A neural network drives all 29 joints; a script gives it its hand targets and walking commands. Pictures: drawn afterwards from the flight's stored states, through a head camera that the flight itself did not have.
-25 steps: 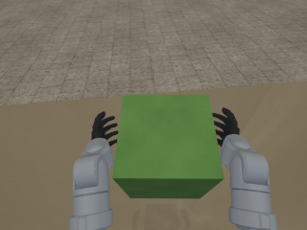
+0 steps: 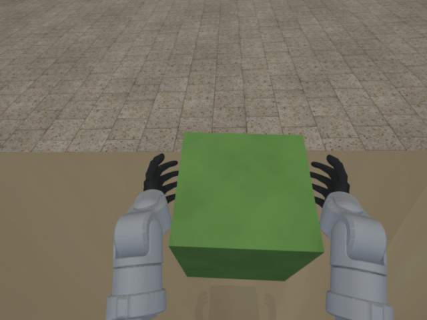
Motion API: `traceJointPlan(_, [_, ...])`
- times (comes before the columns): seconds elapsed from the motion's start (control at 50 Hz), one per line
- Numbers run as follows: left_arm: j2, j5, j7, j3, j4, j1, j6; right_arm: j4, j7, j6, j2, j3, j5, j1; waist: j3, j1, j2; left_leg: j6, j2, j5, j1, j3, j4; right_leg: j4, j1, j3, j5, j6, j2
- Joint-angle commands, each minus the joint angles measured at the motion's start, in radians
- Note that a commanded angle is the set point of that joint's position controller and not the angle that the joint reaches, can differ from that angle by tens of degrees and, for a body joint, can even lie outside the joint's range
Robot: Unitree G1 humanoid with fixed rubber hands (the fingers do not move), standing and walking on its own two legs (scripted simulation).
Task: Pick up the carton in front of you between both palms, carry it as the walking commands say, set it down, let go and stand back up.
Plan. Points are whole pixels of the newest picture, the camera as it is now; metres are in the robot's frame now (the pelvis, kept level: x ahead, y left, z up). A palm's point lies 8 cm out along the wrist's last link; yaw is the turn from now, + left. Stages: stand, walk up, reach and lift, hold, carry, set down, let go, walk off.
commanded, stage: carry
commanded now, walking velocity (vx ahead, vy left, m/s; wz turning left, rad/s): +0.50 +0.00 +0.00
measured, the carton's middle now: (238, 213) +0.34 +0.02 +0.03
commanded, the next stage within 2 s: none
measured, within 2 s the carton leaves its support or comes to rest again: neither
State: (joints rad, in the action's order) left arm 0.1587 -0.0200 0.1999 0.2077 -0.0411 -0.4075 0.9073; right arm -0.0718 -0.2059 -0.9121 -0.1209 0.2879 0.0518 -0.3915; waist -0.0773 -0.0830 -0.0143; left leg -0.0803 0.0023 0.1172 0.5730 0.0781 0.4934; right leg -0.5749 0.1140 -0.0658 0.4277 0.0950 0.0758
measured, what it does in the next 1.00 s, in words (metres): goes down: left foot 0.04 m lower, then right foot 0.04 m lower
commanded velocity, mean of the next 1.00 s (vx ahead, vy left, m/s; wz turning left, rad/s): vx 0.50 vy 0.00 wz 0.00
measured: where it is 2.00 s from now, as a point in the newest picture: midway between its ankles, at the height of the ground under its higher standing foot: (233, 181)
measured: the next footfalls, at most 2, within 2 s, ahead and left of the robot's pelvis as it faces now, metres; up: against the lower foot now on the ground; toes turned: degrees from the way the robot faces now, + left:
left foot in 0.04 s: +0.19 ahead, +0.07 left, -0.04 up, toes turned +3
right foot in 0.58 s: +0.51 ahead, -0.06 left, -0.08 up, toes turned -1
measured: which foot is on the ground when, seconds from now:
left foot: up 0.00-0.02, down 0.04-0.58, up 0.60-1.00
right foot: down 0.00-0.06, up 0.08-0.56, down 0.58-1.00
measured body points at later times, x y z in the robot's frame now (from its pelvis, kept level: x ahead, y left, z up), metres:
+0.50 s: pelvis +0.29 +0.01 -0.03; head +0.31 +0.02 +0.42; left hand +0.64 +0.16 +0.06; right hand +0.63 -0.15 +0.06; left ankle +0.16 +0.07 -0.75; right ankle +0.44 -0.10 -0.74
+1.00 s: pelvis +0.58 +0.00 -0.06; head +0.61 -0.01 +0.39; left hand +0.91 +0.16 +0.03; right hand +0.93 -0.15 +0.02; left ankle +0.72 +0.14 -0.76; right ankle +0.48 -0.06 -0.79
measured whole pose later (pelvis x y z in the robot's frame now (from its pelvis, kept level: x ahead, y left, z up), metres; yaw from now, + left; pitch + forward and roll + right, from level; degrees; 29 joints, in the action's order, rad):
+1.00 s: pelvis +0.58 +0.00 -0.06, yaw +0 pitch +6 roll +1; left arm 0.16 -0.01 0.19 0.22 -0.04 -0.40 0.89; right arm -0.06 -0.21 -0.90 -0.12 0.29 0.04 -0.40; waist -0.05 -0.07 -0.01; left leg -0.04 -0.04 -0.01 0.68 0.02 0.70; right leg -0.51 0.19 -0.06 0.30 0.11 0.08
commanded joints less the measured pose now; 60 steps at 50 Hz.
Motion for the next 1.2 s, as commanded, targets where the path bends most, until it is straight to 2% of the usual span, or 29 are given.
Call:
traceJointPlan(0.0, [0.652, 0.134, 0.004, -0.567, -0.032, -0.49, 0.005, 0.033, 0.001, -0.019, -0.623, -0.526, -0.077, -0.449, -0.302, 0.061, 0.095, -0.031, 0.046, 0.086, -0.312, 0.069, -0.117, -0.212, -0.098, 0.058, -0.831, 0.015, -0.162])
traceJointPlan(0.02, [0.645, 0.128, 0.005, -0.565, -0.023, -0.505, 0.011, 0.054, 0.0, -0.024, -0.608, -0.506, -0.063, -0.425, -0.357, 0.097, 0.039, -0.025, -0.042, 0.181, -0.512, -0.012, -0.056, -0.402, 0.045, 0.022, -0.611, -0.012, -0.129])
traceJointPlan(0.04, [0.655, 0.126, 0.009, -0.564, -0.013, -0.515, 0.02, 0.075, -0.001, -0.029, -0.585, -0.486, -0.051, -0.409, -0.409, 0.083, -0.103, -0.039, -0.254, 0.58, -0.741, -0.243, 0.131, -0.58, 0.295, -0.004, -0.055, -0.043, -0.069])
traceJointPlan(0.06, [0.667, 0.13, 0.009, -0.549, 0.007, -0.501, 0.029, 0.083, -0.014, -0.029, -0.58, -0.486, -0.055, -0.456, -0.523, 0.152, -0.313, -0.267, -0.429, 0.326, -0.96, -0.609, 0.068, -0.883, 0.585, 0.055, 0.22, -0.084, 0.036])
traceJointPlan(0.08, [0.658, 0.123, 0.015, -0.528, -0.009, -0.52, 0.026, 0.087, -0.013, -0.023, -0.617, -0.496, -0.072, -0.44, -0.488, 0.146, -0.212, -0.263, -0.385, -0.016, -0.905, -0.689, -0.017, -0.908, 0.69, 0.097, 0.167, -0.045, -0.014])
traceJointPlan(0.12, [0.729, 0.108, 0.02, -0.505, 0.007, -0.573, 0.016, 0.043, 0.012, -0.009, -0.731, -0.565, -0.144, -0.568, -0.379, 0.133, -0.011, -0.189, -0.302, -0.12, -0.675, -0.553, -0.077, -0.789, 0.655, 0.103, 0.053, -0.033, -0.07])
traceJointPlan(0.14, [0.752, 0.094, 0.018, -0.491, 0.018, -0.571, 0.007, 0.009, 0.027, 0.004, -0.773, -0.604, -0.179, -0.638, -0.359, 0.119, 0.001, -0.182, -0.295, -0.113, -0.59, -0.512, -0.092, -0.724, 0.619, 0.107, 0.023, -0.036, -0.092])
traceJointPlan(0.2, [0.764, 0.058, 0.012, -0.481, 0.033, -0.557, -0.024, -0.012, 0.048, 0.038, -0.822, -0.652, -0.22, -0.697, -0.355, 0.105, -0.038, -0.165, -0.254, -0.094, -0.491, -0.4, -0.118, -0.593, 0.557, 0.083, -0.028, -0.054, -0.112])
traceJointPlan(0.24, [0.755, 0.055, 0.01, -0.492, 0.028, -0.537, -0.042, -0.008, 0.048, 0.052, -0.815, -0.662, -0.221, -0.662, -0.363, 0.122, -0.056, -0.17, -0.248, 0.068, -0.548, -0.358, -0.097, -0.519, 0.609, 0.069, -0.085, -0.065, -0.12])
traceJointPlan(0.32, [0.723, 0.067, 0.012, -0.514, -0.012, -0.504, -0.06, -0.018, 0.038, 0.065, -0.78, -0.663, -0.215, -0.585, -0.364, 0.15, -0.072, -0.126, -0.207, 0.319, -0.676, -0.267, -0.05, -0.361, 0.684, 0.041, -0.253, -0.066, -0.118])
traceJointPlan(0.46, [0.625, 0.077, 0.022, -0.508, -0.06, -0.47, -0.028, -0.03, 0.013, 0.038, -0.682, -0.639, -0.187, -0.496, -0.274, 0.195, -0.086, -0.08, -0.108, 0.332, -0.712, -0.158, 0.016, 0.053, 0.555, -0.047, -0.54, -0.029, -0.042])
traceJointPlan(0.52, [0.577, 0.065, 0.025, -0.473, -0.034, -0.445, 0.0, -0.008, 0.004, 0.012, -0.667, -0.629, -0.174, -0.499, -0.288, 0.12, -0.1, -0.034, -0.106, 0.38, -0.614, -0.098, 0.175, 0.171, 0.27, -0.065, -0.608, 0.013, -0.019])
traceJointPlan(0.54, [0.566, 0.058, 0.027, -0.458, -0.021, -0.43, 0.006, -0.001, 0.001, 0.003, -0.664, -0.625, -0.173, -0.507, -0.322, 0.071, -0.066, -0.01, -0.084, 0.325, -0.55, -0.046, 0.318, 0.209, 0.112, -0.071, -0.64, 0.013, -0.03])
traceJointPlan(0.56, [0.553, 0.048, 0.029, -0.442, -0.01, -0.414, 0.013, 0.002, -0.004, -0.005, -0.654, -0.617, -0.169, -0.527, -0.374, 0.033, 0.012, 0.003, -0.051, 0.033, -0.374, -0.017, 0.508, 0.132, -0.096, 0.041, -0.773, 0.006, -0.136])
traceJointPlan(0.58, [0.526, 0.044, 0.033, -0.422, 0.014, -0.409, 0.022, 0.018, -0.009, -0.017, -0.659, -0.615, -0.165, -0.539, -0.421, 0.048, 0.175, 0.025, 0.028, -0.585, -0.139, 0.002, 0.647, -0.035, -0.309, 0.302, -1.142, 0.036, -0.353])
traceJointPlan(0.6, [0.516, 0.064, 0.041, -0.428, 0.017, -0.464, 0.023, 0.045, -0.009, -0.025, -0.666, -0.598, -0.17, -0.521, -0.507, 0.015, 0.339, 0.059, 0.117, -0.749, 0.127, -0.073, 0.947, 0.04, -0.484, 0.625, -0.839, 0.247, -0.493])
traceJointPlan(0.62, [0.581, 0.087, 0.035, -0.453, 0.027, -0.445, 0.022, 0.019, -0.013, -0.027, -0.663, -0.585, -0.162, -0.552, -0.475, -0.002, 0.231, 0.029, 0.058, -0.695, 0.191, -0.107, 0.957, 0.106, -0.413, 0.662, -0.52, 0.246, -0.443])
traceJointPlan(0.66, [0.69, 0.141, 0.006, -0.507, -0.017, -0.563, 0.013, 0.018, -0.014, -0.02, -0.724, -0.561, -0.141, -0.614, -0.373, 0.027, 0.065, 0.028, 0.01, -0.596, 0.183, -0.109, 0.85, 0.158, -0.209, 0.535, -0.443, 0.181, -0.364])
traceJointPlan(0.68, [0.729, 0.168, -0.008, -0.539, -0.039, -0.622, 0.006, 0.033, -0.011, -0.015, -0.745, -0.544, -0.12, -0.61, -0.356, 0.039, 0.038, 0.03, -0.009, -0.56, 0.148, -0.113, 0.784, 0.175, -0.131, 0.485, -0.446, 0.163, -0.351])
traceJointPlan(0.74, [0.774, 0.201, -0.029, -0.586, -0.07, -0.677, -0.023, 0.051, -0.001, 0.008, -0.772, -0.548, -0.094, -0.587, -0.358, 0.051, 0.081, 0.043, -0.033, -0.511, 0.098, -0.095, 0.647, 0.203, -0.056, 0.397, -0.481, 0.14, -0.325])
traceJointPlan(0.86, [0.725, 0.186, -0.015, -0.593, -0.089, -0.57, -0.043, 0.001, -0.001, 0.038, -0.737, -0.582, -0.115, -0.546, -0.362, 0.013, 0.113, 0.053, -0.041, -0.26, 0.218, -0.056, 0.425, 0.13, -0.219, 0.249, -0.881, 0.099, -0.268])
traceJointPlan(1.0, [0.652, 0.145, 0.001, -0.563, -0.06, -0.479, -0.016, -0.009, 0.001, 0.001, -0.665, -0.572, -0.111, -0.505, -0.265, -0.038, 0.12, 0.014, 0.033, 0.013, 0.082, 0.035, 0.027, 0.065, -0.24, 0.148, -0.852, 0.062, -0.179])
traceJointPlan(1.04, [0.653, 0.135, 0.001, -0.558, -0.035, -0.48, -0.004, 0.01, 0.004, -0.013, -0.65, -0.552, -0.097, -0.496, -0.243, -0.018, 0.132, -0.017, 0.04, 0.055, -0.048, 0.038, -0.058, 0.008, -0.18, 0.138, -0.822, 0.052, -0.189])
traceJointPlan(1.08, [0.659, 0.131, 0.001, -0.559, -0.01, -0.499, 0.009, 0.054, 0.002, -0.023, -0.629, -0.518, -0.072, -0.46, -0.295, 0.061, 0.096, -0.03, 0.047, 0.08, -0.307, 0.064, -0.118, -0.21, -0.1, 0.075, -0.85, 0.014, -0.162])
traceJointPlan(1.1, [0.658, 0.127, 0.001, -0.559, 0.0, -0.516, 0.014, 0.076, 0.001, -0.027, -0.615, -0.497, -0.057, -0.435, -0.353, 0.098, 0.04, -0.025, -0.041, 0.173, -0.512, -0.016, -0.057, -0.404, 0.045, 0.036, -0.628, -0.013, -0.127])
traceJointPlan(1.12, [0.672, 0.127, 0.003, -0.561, 0.011, -0.528, 0.021, 0.097, 0.0, -0.031, -0.594, -0.477, -0.043, -0.417, -0.409, 0.082, -0.105, -0.041, -0.252, 0.573, -0.744, -0.247, 0.131, -0.585, 0.297, 0.004, -0.064, -0.044, -0.067])
traceJointPlan(1.14, [0.69, 0.136, 0.002, -0.55, 0.031, -0.522, 0.029, 0.105, -0.013, -0.03, -0.59, -0.476, -0.044, -0.464, -0.521, 0.152, -0.312, -0.269, -0.431, 0.325, -0.964, -0.617, 0.066, -0.889, 0.589, 0.06, 0.222, -0.089, 0.038])
traceJointPlan(1.16, [0.692, 0.142, 0.006, -0.541, 0.02, -0.547, 0.026, 0.122, -0.013, -0.027, -0.635, -0.495, -0.065, -0.439, -0.484, 0.144, -0.205, -0.266, -0.384, -0.021, -0.903, -0.698, -0.019, -0.912, 0.69, 0.101, 0.168, -0.047, -0.012])
traceJointPlan(1.18, [0.73, 0.144, 0.007, -0.533, 0.022, -0.594, 0.019, 0.097, -0.003, -0.018, -0.688, -0.519, -0.091, -0.5, -0.42, 0.145, -0.11, -0.233, -0.334, -0.129, -0.782, -0.634, -0.054, -0.867, 0.691, 0.105, 0.113, -0.032, -0.039])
